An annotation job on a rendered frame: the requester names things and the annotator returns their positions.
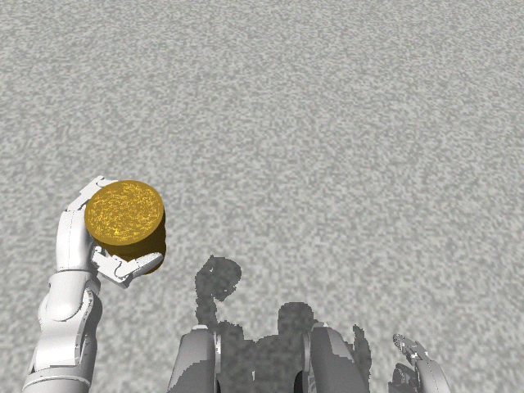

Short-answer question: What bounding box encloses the left robot arm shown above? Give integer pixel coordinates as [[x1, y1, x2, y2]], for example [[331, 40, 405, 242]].
[[22, 269, 102, 393]]

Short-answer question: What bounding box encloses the right robot hand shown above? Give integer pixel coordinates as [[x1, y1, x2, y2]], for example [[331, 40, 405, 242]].
[[388, 334, 452, 393]]

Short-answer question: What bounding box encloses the left robot hand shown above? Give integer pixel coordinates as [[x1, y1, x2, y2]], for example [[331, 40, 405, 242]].
[[56, 175, 164, 289]]

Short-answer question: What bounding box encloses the cup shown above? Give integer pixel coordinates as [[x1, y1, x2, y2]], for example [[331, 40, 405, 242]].
[[84, 180, 166, 275]]

